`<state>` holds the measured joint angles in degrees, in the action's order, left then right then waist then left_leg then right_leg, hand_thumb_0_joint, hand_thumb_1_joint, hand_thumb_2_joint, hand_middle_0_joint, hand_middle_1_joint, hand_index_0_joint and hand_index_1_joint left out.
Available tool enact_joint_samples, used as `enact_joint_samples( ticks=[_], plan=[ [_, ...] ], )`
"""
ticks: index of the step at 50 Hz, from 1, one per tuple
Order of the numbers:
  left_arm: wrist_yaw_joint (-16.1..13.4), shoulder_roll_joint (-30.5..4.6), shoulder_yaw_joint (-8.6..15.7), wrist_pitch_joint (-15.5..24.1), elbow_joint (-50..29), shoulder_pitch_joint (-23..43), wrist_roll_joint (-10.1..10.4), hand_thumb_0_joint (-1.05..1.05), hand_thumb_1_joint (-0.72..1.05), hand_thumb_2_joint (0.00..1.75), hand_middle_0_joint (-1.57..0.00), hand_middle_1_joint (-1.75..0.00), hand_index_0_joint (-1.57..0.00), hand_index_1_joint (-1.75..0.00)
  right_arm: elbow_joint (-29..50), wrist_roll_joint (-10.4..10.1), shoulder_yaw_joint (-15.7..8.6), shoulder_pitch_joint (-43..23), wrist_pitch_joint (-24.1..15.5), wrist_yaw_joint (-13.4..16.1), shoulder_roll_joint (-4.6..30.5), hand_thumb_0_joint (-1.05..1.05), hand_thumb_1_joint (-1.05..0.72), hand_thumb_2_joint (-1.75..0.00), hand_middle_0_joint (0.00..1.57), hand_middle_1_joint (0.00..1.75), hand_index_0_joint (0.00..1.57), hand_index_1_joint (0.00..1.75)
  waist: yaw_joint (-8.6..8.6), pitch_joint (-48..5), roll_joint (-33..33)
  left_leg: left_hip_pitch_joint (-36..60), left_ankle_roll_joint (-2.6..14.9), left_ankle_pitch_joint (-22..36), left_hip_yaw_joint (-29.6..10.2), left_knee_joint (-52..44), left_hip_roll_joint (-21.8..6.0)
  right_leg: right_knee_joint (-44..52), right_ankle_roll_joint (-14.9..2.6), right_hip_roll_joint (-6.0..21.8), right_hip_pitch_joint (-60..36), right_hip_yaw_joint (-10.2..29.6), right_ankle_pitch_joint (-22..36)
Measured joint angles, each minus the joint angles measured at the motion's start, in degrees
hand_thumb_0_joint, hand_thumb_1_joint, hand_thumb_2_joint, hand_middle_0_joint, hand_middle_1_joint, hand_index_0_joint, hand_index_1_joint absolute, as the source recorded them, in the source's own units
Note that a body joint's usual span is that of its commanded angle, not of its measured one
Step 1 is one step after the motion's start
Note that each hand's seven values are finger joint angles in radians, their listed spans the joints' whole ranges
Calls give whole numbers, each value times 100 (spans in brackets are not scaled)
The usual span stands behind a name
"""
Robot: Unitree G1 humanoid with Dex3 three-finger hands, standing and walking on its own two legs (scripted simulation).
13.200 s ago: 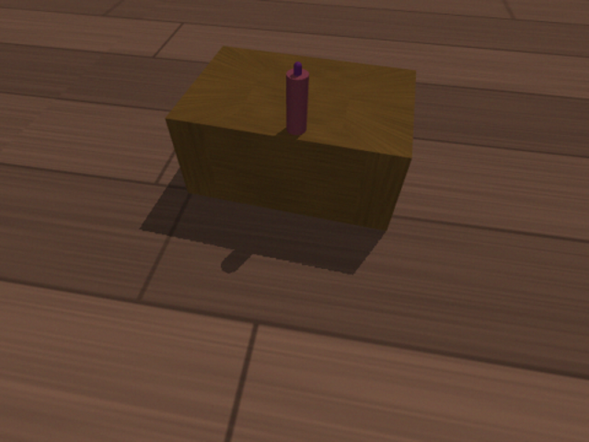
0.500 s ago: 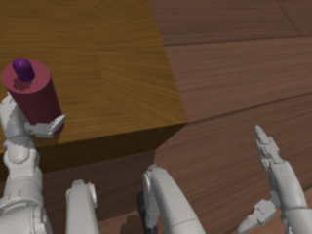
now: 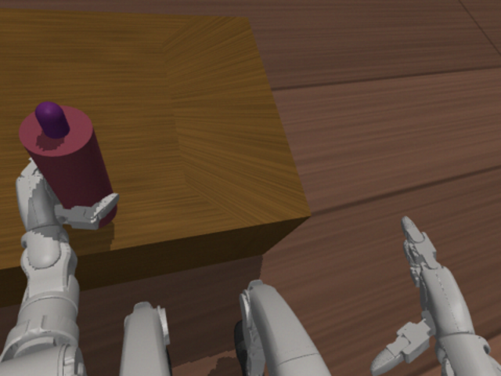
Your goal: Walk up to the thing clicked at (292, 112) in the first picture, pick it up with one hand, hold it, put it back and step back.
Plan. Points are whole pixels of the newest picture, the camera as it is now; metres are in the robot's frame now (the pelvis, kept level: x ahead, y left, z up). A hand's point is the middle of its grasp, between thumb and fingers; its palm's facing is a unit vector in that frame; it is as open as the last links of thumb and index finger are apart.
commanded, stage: settle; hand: left
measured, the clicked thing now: (76, 170) +0.44 +0.18 -0.01
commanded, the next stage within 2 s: lift in 0.12 s
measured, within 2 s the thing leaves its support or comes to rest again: neither
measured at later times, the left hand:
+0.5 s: hand (81, 190) +0.41 +0.18 -0.02, palm faces +0.17 -0.99 -0.04, open 10.4 cm
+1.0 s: hand (66, 188) +0.37 +0.17 +0.07, palm faces +0.16 -0.99 -0.04, open 10.4 cm
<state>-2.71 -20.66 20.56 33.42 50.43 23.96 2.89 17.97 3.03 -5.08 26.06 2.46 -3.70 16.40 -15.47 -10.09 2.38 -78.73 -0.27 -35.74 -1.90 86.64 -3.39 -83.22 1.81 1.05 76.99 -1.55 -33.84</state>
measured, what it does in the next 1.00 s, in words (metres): rises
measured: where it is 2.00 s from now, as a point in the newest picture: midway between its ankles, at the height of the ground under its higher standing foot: outside the picture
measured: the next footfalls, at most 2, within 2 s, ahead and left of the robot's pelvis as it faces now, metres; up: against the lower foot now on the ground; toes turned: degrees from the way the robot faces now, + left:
none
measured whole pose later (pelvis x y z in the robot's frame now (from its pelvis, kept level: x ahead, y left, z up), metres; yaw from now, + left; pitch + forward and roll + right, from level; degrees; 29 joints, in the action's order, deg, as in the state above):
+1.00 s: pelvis +0.01 +0.00 +0.07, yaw +1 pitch +17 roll -2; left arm -2.7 -12.1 11.0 23.9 33.6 12.2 5.0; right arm 9.1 1.5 -4.0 27.3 4.9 -0.1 14.1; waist -6.7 -7.6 1.2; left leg -55.2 -0.3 -30.1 -0.2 68.3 -2.8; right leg -66.0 1.8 1.4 54.2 -0.7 -28.6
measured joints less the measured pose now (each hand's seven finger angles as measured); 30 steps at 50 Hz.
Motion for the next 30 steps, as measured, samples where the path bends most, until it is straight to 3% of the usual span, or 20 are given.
enact_joint_samples(
  ticks=[15,20,30],
  plan=[
    [95,41,6,17,113,159,-5,0,-39,103,-68,-93,-71,-92,-172,17,110,51,94,-20,-62,-1,53,-5,6,5,6,5,94,74,-30,228,-4,116,9,-246,-6,247,-8,-12,-225,0,118],
    [73,134,-42,-77,-74,-15,11,0,-39,103,-68,-93,-71,-92,-148,-15,-6,17,108,22,-8,-1,53,-5,6,5,6,5,123,98,-21,382,-6,145,27,-342,-9,334,-6,-16,-367,14,148],
    [-13,368,-366,-298,-789,-551,41,0,-39,104,-67,-94,-71,-93,-257,-35,-89,60,129,134,-54,-1,54,-5,6,5,6,5,312,136,2,903,-24,246,42,-733,6,705,-20,-5,-883,9,234]
  ],
)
